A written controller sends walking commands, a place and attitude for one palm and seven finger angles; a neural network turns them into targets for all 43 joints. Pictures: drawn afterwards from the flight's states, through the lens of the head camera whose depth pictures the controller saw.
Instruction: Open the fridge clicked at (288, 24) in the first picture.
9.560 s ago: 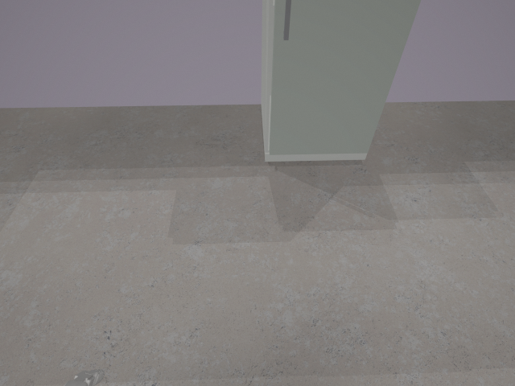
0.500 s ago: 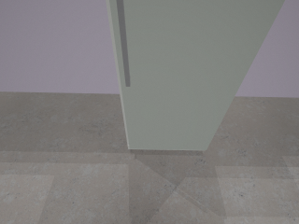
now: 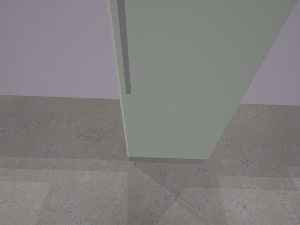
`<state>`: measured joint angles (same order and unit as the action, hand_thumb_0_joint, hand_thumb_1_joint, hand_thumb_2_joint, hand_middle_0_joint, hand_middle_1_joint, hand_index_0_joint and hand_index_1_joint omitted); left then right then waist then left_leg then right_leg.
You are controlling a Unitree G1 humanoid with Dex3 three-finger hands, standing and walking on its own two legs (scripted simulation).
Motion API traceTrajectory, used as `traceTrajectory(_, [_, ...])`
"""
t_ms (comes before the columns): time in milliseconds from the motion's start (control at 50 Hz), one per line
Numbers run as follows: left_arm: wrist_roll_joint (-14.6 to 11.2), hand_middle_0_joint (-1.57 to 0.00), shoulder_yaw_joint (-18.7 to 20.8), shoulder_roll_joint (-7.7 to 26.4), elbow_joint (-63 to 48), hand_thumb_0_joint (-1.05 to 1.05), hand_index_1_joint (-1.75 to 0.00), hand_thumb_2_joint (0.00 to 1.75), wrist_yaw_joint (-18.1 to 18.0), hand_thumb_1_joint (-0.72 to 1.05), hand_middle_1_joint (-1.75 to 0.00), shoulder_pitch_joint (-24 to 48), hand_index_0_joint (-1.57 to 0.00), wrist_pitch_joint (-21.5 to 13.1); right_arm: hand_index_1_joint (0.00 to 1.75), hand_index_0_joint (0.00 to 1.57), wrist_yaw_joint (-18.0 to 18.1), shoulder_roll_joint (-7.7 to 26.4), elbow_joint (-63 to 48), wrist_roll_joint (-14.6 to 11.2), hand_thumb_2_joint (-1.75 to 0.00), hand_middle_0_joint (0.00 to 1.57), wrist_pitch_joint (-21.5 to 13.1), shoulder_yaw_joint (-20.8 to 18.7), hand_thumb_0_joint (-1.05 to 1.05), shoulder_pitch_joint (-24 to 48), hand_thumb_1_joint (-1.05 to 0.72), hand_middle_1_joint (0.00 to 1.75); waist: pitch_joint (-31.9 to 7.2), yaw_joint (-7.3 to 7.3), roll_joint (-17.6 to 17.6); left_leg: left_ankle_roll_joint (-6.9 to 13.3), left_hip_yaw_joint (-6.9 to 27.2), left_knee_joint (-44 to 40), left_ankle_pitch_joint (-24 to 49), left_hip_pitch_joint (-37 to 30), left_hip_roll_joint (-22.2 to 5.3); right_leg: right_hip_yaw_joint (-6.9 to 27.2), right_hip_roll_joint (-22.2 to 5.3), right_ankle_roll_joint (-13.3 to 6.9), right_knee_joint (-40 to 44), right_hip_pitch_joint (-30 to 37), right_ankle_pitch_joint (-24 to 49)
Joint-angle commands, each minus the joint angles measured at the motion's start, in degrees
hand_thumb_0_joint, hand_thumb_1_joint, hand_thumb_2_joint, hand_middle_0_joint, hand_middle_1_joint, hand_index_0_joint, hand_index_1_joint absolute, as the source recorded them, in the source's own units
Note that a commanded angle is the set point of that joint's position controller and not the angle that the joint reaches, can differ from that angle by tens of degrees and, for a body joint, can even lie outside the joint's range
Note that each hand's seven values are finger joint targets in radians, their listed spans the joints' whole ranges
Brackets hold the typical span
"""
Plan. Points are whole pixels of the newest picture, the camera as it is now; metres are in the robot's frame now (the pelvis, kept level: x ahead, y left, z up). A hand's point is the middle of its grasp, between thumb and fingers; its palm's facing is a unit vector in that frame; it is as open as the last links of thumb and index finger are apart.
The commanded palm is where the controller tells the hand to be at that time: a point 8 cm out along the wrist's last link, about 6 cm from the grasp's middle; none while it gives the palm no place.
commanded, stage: shuffle to correct the standing spot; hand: left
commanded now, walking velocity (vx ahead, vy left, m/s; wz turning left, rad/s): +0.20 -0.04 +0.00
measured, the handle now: (124, 32) +0.62 +0.13 +0.21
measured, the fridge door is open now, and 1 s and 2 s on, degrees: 0 0 0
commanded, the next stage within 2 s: come to a stop and stand still in 0.46 s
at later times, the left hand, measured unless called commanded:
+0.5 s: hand (101, 221) +0.17 +0.16 -0.17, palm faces +0.09 -0.97 -0.24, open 7.3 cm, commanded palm none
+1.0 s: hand (107, 210) +0.20 +0.15 -0.17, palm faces +0.07 -0.96 -0.26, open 7.4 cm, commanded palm none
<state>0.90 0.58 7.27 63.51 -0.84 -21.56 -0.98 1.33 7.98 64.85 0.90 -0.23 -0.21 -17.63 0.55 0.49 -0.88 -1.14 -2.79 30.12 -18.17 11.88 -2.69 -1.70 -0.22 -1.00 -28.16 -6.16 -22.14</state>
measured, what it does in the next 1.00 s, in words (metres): walks ahead: right foot, then left foot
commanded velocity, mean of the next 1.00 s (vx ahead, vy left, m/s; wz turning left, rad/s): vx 0.02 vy -0.03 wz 0.03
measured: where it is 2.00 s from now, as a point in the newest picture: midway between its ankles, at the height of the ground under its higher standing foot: outside the picture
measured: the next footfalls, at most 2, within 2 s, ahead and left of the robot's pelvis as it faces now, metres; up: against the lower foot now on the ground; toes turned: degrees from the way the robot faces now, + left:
right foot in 0.38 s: +0.22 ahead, -0.16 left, +0.00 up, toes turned -4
left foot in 0.68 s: +0.25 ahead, +0.08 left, +0.00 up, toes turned +9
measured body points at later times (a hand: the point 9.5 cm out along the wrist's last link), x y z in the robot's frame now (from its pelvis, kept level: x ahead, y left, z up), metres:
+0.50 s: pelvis +0.12 -0.03 -0.01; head +0.15 -0.04 +0.44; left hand +0.16 +0.21 -0.15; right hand +0.08 -0.26 -0.17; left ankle +0.02 +0.09 -0.65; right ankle +0.16 -0.13 -0.73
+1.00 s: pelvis +0.19 -0.04 +0.00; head +0.23 -0.05 +0.45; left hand +0.19 +0.20 -0.15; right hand +0.30 -0.25 -0.16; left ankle +0.21 +0.08 -0.73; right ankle +0.17 -0.15 -0.72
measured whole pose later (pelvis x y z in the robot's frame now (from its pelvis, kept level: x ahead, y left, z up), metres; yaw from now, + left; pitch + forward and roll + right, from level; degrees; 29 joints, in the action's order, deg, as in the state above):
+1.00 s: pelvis +0.19 -0.04 +0.00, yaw +0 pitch -1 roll +1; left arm 1.0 2.8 9.7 57.8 -2.2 -15.0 1.5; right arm 2.3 6.6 56.2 0.9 1.0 -2.5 -4.7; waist 6.3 1.8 0.0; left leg 0.6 -8.7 28.7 -12.5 15.2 -2.6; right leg -2.9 -2.9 0.8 -39.1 -16.5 -22.4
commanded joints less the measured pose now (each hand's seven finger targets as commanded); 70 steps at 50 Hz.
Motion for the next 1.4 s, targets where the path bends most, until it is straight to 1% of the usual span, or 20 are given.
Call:
traceTrajectory(0, [0.2,-0.20,2.5,7.2,-0.2,0.00,-0.30,0.90,-0.3,0.90,-0.30,-8.3,-0.20,-0.8,0.30,0.20,0.0,3.6,-4.1,0.2,-0.90,0.20,-2.0,-0.8,0.00,0.1,-0.90,0.30,7.7,1.03,-7.5,2.7,-3.3,5.7,-0.4,10.2,0.9,12.0,-9.7,-7.0,9.5,-0.6,6.8])
traceTrajectory(80, [0.2,-0.20,2.3,5.8,-1.9,0.00,-0.30,0.90,0.1,0.90,-0.30,-4.5,-0.20,-1.3,0.30,0.20,0.8,6.9,-0.4,0.5,-0.90,0.20,-3.4,-1.7,0.00,-11.6,-0.90,0.30,1.8,-4.79,8.0,7.0,4.8,-2.6,22.9,-13.1,-5.5,-0.2,-2.5,-3.8,-15.1,-12.2,25.8])
traceTrajectory(100, [0.0,-0.20,1.9,3.8,-4.1,0.00,-0.30,0.90,0.1,0.90,-0.30,0.1,-0.20,-2.0,0.30,0.20,1.4,10.2,2.2,0.9,-0.90,0.20,-3.5,-2.6,0.00,-19.3,-0.90,0.30,1.4,-7.39,19.1,13.0,17.2,-6.5,40.9,-22.5,-15.1,-5.3,1.6,-1.7,-29.1,-26.3,2.2])
traceTrajectory(120, [0.0,-0.20,1.9,4.7,-6.4,0.00,-0.30,0.90,0.0,0.90,-0.30,5.7,-0.20,-2.3,0.30,0.20,1.8,9.9,2.9,1.0,-0.90,0.20,-3.1,-2.2,0.00,-21.8,-0.90,0.30,4.5,-8.11,16.4,17.1,21.4,-8.0,51.1,-23.0,-20.1,-1.5,0.4,-2.5,-38.2,-34.3,-11.9])
traceTrajectory(200, [-0.1,-0.20,2.6,2.0,-7.8,0.00,-0.30,0.90,1.5,0.90,-0.30,6.4,-0.20,-1.0,0.30,0.20,1.6,8.5,-1.8,1.2,-0.90,0.20,-4.0,-1.8,0.00,-8.8,-0.90,0.30,9.8,-1.56,8.7,13.7,13.3,-15.0,28.3,-6.2,-17.4,1.4,-6.4,-1.7,-31.7,-28.7,-5.1])
traceTrajectory(320, [0.4,-0.20,3.6,5.0,-3.9,0.00,-0.30,0.90,2.0,0.90,-0.30,-5.7,-0.20,-1.5,0.30,0.20,0.5,9.9,-2.7,0.5,-0.90,0.20,-2.9,-2.8,0.00,-3.9,-0.90,0.30,2.0,5.03,2.4,7.2,2.1,-0.7,16.6,3.8,-6.4,-7.6,0.1,-0.9,-3.7,1.3,10.6])
traceTrajectory(340, [0.5,-0.20,4.3,8.4,-2.3,0.00,-0.30,0.90,1.4,0.90,-0.30,-10.8,-0.20,-2.2,0.30,0.20,0.0,8.0,-2.8,0.0,-0.90,0.20,-3.0,-2.6,0.00,-5.1,-0.90,0.30,-1.6,7.05,-4.5,5.3,-1.0,10.4,10.5,8.8,-3.3,-1.4,-5.2,-2.3,-0.2,9.7,10.2])
traceTrajectory(360, [0.5,-0.20,5.3,14.4,-2.1,0.00,-0.30,0.90,0.5,0.90,-0.30,-13.5,-0.20,-2.3,0.30,0.20,-0.4,3.1,-4.1,-0.6,-0.90,0.20,-3.2,-1.9,0.00,-7.4,-0.90,0.30,-5.2,6.90,-20.7,3.3,-4.0,27.5,-12.8,18.2,3.2,20.1,-20.5,-7.8,8.2,15.2,10.3])
traceTrajectory(400, [-0.1,-0.20,4.8,14.2,-4.4,0.00,-0.30,0.90,0.1,0.90,-0.30,-7.3,-0.20,-1.8,0.30,0.20,-0.6,3.8,-6.7,-0.3,-0.90,0.20,-2.1,-2.7,0.00,-0.5,-0.90,0.30,0.1,5.73,-16.6,3.9,2.2,45.7,-15.5,24.8,-0.1,30.1,-24.4,-13.0,16.9,3.6,-4.8])
traceTrajectory(440, [0.4,-0.20,3.6,9.2,-6.6,0.00,-0.30,0.90,-0.8,0.90,-0.30,1.0,-0.20,-1.7,0.30,0.20,-1.3,3.4,-6.8,0.4,-0.90,0.20,-1.7,-2.7,0.00,1.9,-0.90,0.30,5.3,1.67,-6.3,3.4,2.7,42.4,-7.6,21.8,-4.3,18.1,-20.8,-11.1,16.7,-8.1,-3.9])
traceTrajectory(500, [0.9,-0.20,2.9,8.2,-6.6,0.00,-0.30,0.90,-0.8,0.90,-0.30,2.9,-0.20,-2.4,0.30,0.20,-1.6,1.2,-5.5,0.4,-0.90,0.20,-0.9,-2.1,0.00,-1.3,-0.90,0.30,3.3,-1.21,-7.6,1.6,-1.3,25.0,-5.5,11.7,-3.4,6.3,-16.3,-9.3,16.4,-12.7,10.2])
traceTrajectory(600, [0.0,-0.20,2.7,8.1,-4.2,0.00,-0.30,0.90,-0.6,0.90,-0.30,1.2,-0.20,-1.9,0.30,0.20,-1.0,0.4,-5.2,0.1,-0.90,0.20,-2.0,-1.0,0.00,-0.9,-0.90,0.30,1.0,-0.85,-3.5,0.2,-4.3,0.9,5.4,1.6,0.4,2.8,-11.9,-7.4,10.1,-7.6,19.9])
traceTrajectory(660, [-0.5,-0.20,1.0,3.2,-3.1,0.00,-0.30,0.90,-1.1,0.90,-0.30,-2.1,-0.20,-1.1,0.30,0.20,0.3,6.7,-4.8,0.0,-0.90,0.20,-3.1,-1.1,0.00,-1.7,-0.90,0.30,-3.2,0.31,9.2,4.3,6.1,-6.5,41.8,-7.8,-11.7,-1.4,-5.3,0.2,2.4,-7.4,11.8])
traceTrajectory(720, [-0.2,-0.20,0.7,4.5,-2.1,0.00,-0.30,0.90,-1.7,0.90,-0.30,-1.9,-0.20,0.3,0.30,0.20,1.5,6.8,-5.8,-0.7,-0.90,0.20,-1.9,-1.2,0.00,3.8,-0.90,0.30,2.1,0.68,14.7,6.1,5.8,-8.1,51.2,-4.9,-12.0,-1.8,-5.1,2.1,1.4,-6.2,8.3])
traceTrajectory(820, [0.0,-0.20,2.0,6.6,-4.4,0.00,-0.30,0.90,-1.6,0.90,-0.30,-1.0,-0.20,1.6,0.30,0.20,2.4,9.6,-7.4,-0.5,-0.90,0.20,-0.4,-3.7,0.00,3.4,-0.90,0.30,-3.0,-0.55,8.9,10.7,7.5,-6.0,65.5,-15.4,-15.9,-0.5,-4.1,2.4,-10.1,-14.1,-2.4])
traceTrajectory(960, [0.7,-0.20,3.1,4.3,-6.8,0.00,-0.30,0.90,-1.5,0.90,-0.30,-3.1,-0.20,1.8,0.30,0.20,1.1,9.5,-10.7,0.3,-0.90,0.20,1.2,-5.1,0.00,8.9,-0.90,0.30,-6.2,2.09,4.5,8.5,3.1,-2.4,36.9,-3.5,-12.8,-1.2,-3.2,2.2,-4.1,-6.5,7.7])
traceTrajectory(1000, [1.3,-0.20,3.3,9.5,-7.5,0.00,-0.30,0.90,-1.9,0.90,-0.30,-1.2,-0.20,0.8,0.30,0.20,0.2,4.4,-11.3,-0.4,-0.90,0.20,1.5,-4.2,0.00,7.3,-0.90,0.30,-3.5,0.67,-12.0,1.6,-3.2,5.0,5.0,5.8,-1.7,11.5,-13.7,-0.7,6.8,-3.5,29.2])
traceTrajectory(1040, [0.9,-0.20,3.2,11.8,-8.3,0.00,-0.30,0.90,-1.7,0.90,-0.30,0.4,-0.20,0.4,0.30,0.20,-0.2,3.0,-11.4,-0.2,-0.90,0.20,2.8,-3.9,0.00,8.6,-0.90,0.30,-1.1,1.99,-13.8,0.5,-0.1,16.3,-13.2,7.8,1.4,14.7,-20.3,-7.3,9.5,-8.1,36.7])
traceTrajectory(1280, [0.7,-0.20,4.3,13.7,-7.4,0.00,-0.30,0.90,-1.5,0.90,-0.30,2.4,-0.20,0.3,0.30,0.20,-0.9,4.8,-9.4,-0.2,-0.90,0.20,1.7,-2.5,0.00,5.5,-0.90,0.30,-0.1,3.06,-7.5,-1.0,0.8,10.3,-7.1,9.1,1.2,13.7,-18.6,-9.7,12.0,-1.4,20.4])
traceTrajectory(1380, [-0.2,-0.20,3.3,10.5,-6.6,0.00,-0.30,0.90,-0.9,0.90,-0.30,7.2,-0.20,1.2,0.30,0.20,-0.3,4.9,-5.4,0.1,-0.90,0.20,0.5,-1.7,0.00,-3.7,-0.90,0.30,1.1,-0.72,-2.1,0.7,1.2,-10.0,3.4,-7.7,-0.8,6.8,-10.3,-2.5,10.4,-13.7,-0.4])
